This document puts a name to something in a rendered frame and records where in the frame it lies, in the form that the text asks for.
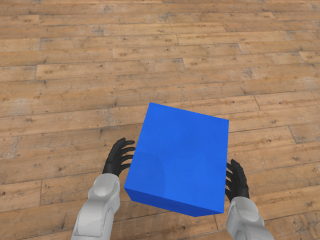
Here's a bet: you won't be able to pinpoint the robot left forearm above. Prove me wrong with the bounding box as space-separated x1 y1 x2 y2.
70 173 120 240

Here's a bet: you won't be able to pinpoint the carton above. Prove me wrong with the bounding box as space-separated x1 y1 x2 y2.
124 102 229 217

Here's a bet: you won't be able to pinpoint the left robot hand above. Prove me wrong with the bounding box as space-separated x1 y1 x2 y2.
102 137 136 177

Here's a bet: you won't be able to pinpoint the robot right forearm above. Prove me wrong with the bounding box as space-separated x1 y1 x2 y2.
226 196 274 240

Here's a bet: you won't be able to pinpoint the right robot hand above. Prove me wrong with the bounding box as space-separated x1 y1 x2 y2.
225 159 250 203

